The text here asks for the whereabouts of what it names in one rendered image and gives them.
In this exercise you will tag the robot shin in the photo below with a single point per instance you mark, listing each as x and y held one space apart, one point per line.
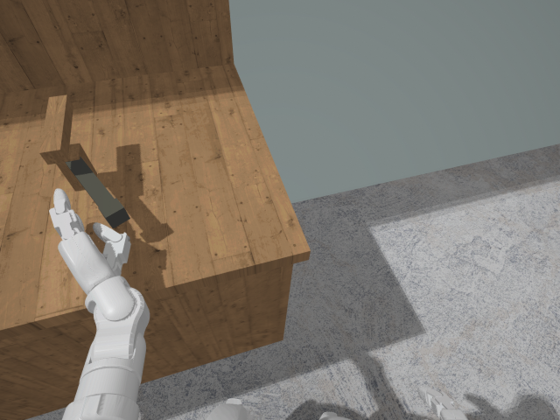
234 401
328 414

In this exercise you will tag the tap lever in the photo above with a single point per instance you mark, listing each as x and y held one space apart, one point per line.
112 210

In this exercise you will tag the left robot hand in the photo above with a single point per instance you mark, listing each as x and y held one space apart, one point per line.
87 264

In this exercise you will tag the counter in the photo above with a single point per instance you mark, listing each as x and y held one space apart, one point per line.
146 92

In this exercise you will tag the right robot hand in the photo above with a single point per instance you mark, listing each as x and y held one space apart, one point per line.
441 404

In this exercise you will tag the left robot shin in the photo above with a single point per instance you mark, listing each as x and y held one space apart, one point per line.
234 401

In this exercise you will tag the right robot shin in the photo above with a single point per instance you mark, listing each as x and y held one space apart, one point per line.
328 414

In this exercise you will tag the left robot forearm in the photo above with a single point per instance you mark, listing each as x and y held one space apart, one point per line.
113 370

